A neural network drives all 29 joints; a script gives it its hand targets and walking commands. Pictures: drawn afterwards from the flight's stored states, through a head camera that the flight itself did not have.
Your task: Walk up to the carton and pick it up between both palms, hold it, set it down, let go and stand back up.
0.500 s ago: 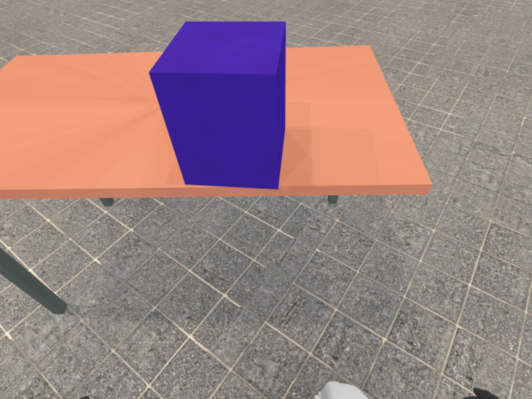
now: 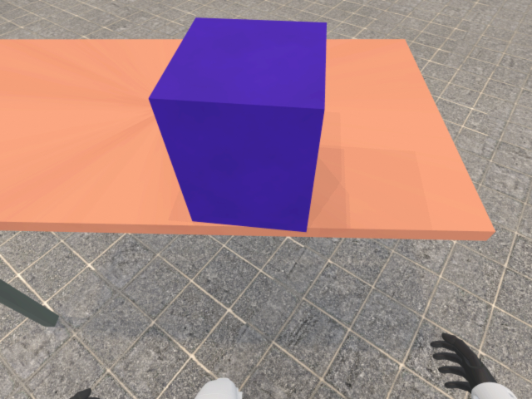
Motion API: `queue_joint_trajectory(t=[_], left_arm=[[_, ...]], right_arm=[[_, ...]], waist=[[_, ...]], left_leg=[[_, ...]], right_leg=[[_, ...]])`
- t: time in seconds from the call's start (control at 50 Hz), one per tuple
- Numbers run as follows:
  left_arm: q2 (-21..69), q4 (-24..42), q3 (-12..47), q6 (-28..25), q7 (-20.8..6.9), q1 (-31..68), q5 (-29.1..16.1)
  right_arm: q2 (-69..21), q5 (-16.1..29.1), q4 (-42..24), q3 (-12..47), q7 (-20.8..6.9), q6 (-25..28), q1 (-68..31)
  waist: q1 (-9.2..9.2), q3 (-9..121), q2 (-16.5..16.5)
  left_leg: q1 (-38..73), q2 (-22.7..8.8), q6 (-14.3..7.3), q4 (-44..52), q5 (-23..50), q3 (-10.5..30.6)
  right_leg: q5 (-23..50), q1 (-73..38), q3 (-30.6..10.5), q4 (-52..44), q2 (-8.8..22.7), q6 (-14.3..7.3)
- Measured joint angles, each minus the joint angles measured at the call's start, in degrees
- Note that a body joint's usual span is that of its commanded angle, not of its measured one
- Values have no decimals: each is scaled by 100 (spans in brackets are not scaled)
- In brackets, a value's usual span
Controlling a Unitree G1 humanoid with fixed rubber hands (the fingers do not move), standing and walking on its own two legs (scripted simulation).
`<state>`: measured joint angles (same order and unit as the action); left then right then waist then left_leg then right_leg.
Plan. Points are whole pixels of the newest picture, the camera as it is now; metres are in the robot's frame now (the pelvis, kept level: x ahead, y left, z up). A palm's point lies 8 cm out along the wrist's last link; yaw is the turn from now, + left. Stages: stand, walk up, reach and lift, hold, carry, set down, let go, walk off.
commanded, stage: walk up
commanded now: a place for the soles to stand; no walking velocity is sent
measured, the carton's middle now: (253, 130) +0.49 +0.06 +0.13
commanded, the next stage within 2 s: none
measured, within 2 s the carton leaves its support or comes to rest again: neither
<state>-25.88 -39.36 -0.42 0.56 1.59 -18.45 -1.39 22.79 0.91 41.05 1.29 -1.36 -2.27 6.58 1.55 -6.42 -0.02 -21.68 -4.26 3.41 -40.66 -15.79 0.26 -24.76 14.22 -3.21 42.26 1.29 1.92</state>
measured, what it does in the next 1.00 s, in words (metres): stands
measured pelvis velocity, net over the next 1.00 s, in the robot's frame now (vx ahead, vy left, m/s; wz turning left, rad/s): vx -0.01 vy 0.02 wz -0.09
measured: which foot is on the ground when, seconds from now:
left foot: down 0.00-1.00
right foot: down 0.00-1.00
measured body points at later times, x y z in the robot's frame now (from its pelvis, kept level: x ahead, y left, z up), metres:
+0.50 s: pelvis -0.01 +0.02 +0.03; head +0.01 +0.03 +0.48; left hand +0.12 +0.33 -0.09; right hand +0.06 -0.30 -0.09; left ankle +0.06 +0.16 -0.71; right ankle -0.02 -0.15 -0.71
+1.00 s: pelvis -0.01 +0.02 +0.03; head +0.01 +0.02 +0.48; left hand +0.11 +0.33 -0.10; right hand +0.06 -0.30 -0.09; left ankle +0.06 +0.16 -0.71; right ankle -0.02 -0.15 -0.71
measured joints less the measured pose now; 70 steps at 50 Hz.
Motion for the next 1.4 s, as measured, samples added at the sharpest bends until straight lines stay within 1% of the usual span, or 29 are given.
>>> queue_joint_trajectory(t=[0.02,0.06,0.12,0.22,0.4,0.54,0.7,0.84,0.94,0.96,1.0,1.02,1.06,1.08,1.1,1.12,1.14,1.16,1.18,1.22,1.26,1.28,1.32,1.34,1.36,1.4], left_arm=[[22,-91,18,-16,-23,97,18],[68,-263,61,-37,-76,278,-4],[108,-480,79,-54,-94,540,-21],[156,-945,30,-72,-104,866,-38],[254,-1772,-81,-77,-141,1229,-3],[348,-2069,-151,-106,-134,1343,27],[436,-2190,-171,-90,-135,1192,49],[509,-2289,-182,-115,-164,1170,37],[489,-2246,-193,-123,-149,1170,27],[490,-2178,-204,-122,-115,1131,80],[502,-1971,-249,-145,-8,980,173],[504,-1860,-267,-154,50,890,205],[488,-1674,-295,-152,169,722,240],[465,-1600,-317,-139,216,641,260],[430,-1528,-338,-123,250,563,287],[377,-1458,-361,-106,270,492,317],[300,-1402,-374,-90,273,441,311],[215,-1354,-374,-79,268,419,286],[128,-1326,-373,-61,273,438,253],[39,-1261,-356,-40,302,431,178],[-2,-1189,-319,-80,272,396,165],[-4,-1165,-295,-111,246,398,182],[26,-1136,-244,-180,191,436,185],[39,-1144,-224,-203,169,465,197],[94,-1197,-205,-209,146,514,204],[213,-1318,-166,-159,64,594,193]], right_arm=[[-9,19,51,17,1,1,-105],[-5,60,180,29,12,8,-272],[20,76,430,0,16,25,-431],[63,63,948,-120,7,33,-540],[39,52,1801,-281,-9,111,-371],[-151,27,2239,-403,-9,121,-168],[-318,9,2204,-447,14,160,-105],[-312,-21,2172,-434,27,219,-160],[-308,-4,2157,-443,36,225,-228],[-299,-65,2097,-487,-1,184,-213],[-231,-183,1938,-562,-87,65,-138],[-180,-228,1847,-601,-123,-8,-94],[-51,-268,1645,-662,-170,-133,-22],[9,-285,1528,-685,-188,-175,16],[60,-308,1409,-719,-212,-205,58],[95,-331,1296,-751,-236,-210,101],[117,-352,1201,-780,-251,-176,148],[141,-377,1127,-797,-248,-111,195],[108,-381,1103,-816,-233,-72,217],[-2,-369,1068,-795,-212,-69,287],[-151,-309,1061,-702,-164,-80,387],[-217,-283,1069,-638,-139,-83,435],[-328,-213,1101,-529,-107,-77,502],[-380,-174,1139,-470,-98,-59,520],[-413,-125,1201,-417,-98,-35,517],[-487,-70,1308,-349,-84,-9,507]], waist=[[-20,7,-9],[-43,41,-25],[-52,81,-25],[-84,132,10],[-214,187,52],[-228,165,98],[-273,183,77],[-257,214,24],[-245,234,48],[-252,254,44],[-233,306,7],[-190,321,-16],[-93,307,-84],[-66,294,-112],[-52,279,-135],[-55,263,-137],[-76,242,-115],[-114,206,-102],[-143,133,-28],[-206,73,37],[-243,76,58],[-239,81,55],[-220,74,46],[-209,86,74],[-194,99,51],[-184,183,40]], left_leg=[[9,-18,16,39,12,-16],[50,-39,-20,152,49,-74],[126,-71,-69,304,107,-156],[376,-94,-74,692,280,-294],[742,-72,-143,1517,729,-491],[805,-48,-174,1819,939,-511],[701,-76,-166,1880,1008,-468],[748,-106,-135,1907,1009,-472],[800,-113,-123,1934,1005,-515],[762,-108,-150,1873,953,-518],[638,-83,-216,1590,702,-492],[547,-46,-246,1336,395,-445],[301,69,-276,442,-295,-221],[204,117,-299,46,-520,-110],[166,127,-319,-158,-679,-44],[212,113,-355,-85,-722,-17],[352,86,-398,273,-600,-39],[464,61,-358,647,-96,-53],[454,120,-297,624,141,-83],[494,197,-293,601,62,-98],[650,225,-324,821,29,-89],[718,230,-331,922,51,-86],[809,262,-331,999,69,-75],[836,309,-328,993,53,-79],[888,324,-326,1010,38,-74],[1066,385,-337,1233,101,-94]], right_leg=[[16,-14,-15,-69,-11,42],[92,-48,-60,-227,-19,81],[213,-104,-122,-424,-31,98],[438,-296,-221,-819,-22,130],[976,-592,-347,-1680,40,189],[1177,-630,-336,-1953,75,186],[1264,-533,-297,-2032,52,183],[1314,-603,-293,-2133,37,203],[1309,-612,-333,-2123,37,206],[1287,-579,-335,-2077,43,194],[1183,-495,-359,-1906,48,178],[1127,-457,-396,-1824,53,180],[1037,-394,-489,-1689,52,173],[998,-370,-529,-1637,60,158],[956,-354,-559,-1595,72,131],[903,-327,-583,-1530,97,113],[814,-266,-598,-1382,135,105],[690,-138,-531,-1081,170,35],[418,0,-466,-716,208,-46],[-299,254,-340,-50,111,-158],[-477,329,-57,21,28,-211],[-310,290,89,-188,1,-235],[470,32,290,-1010,-40,-269],[1097,-117,277,-1417,-24,-234],[1432,-191,268,-1534,-13,-154],[1333,-295,248,-1580,54,-18]])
